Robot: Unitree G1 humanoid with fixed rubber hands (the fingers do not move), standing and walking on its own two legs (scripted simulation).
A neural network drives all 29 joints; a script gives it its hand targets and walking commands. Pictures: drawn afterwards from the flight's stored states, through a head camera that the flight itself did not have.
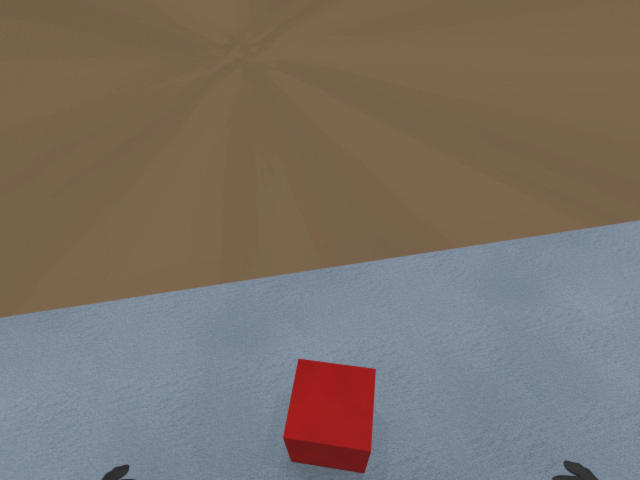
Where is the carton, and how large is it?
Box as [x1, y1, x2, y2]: [283, 359, 375, 472]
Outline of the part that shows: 298,359 283,435 291,461 364,472 370,452 375,369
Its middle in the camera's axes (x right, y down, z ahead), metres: +0.03 +0.49 +1.08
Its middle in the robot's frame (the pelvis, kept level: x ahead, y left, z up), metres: +0.39 +0.01 -0.66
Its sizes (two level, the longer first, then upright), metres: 0.210 0.200 0.250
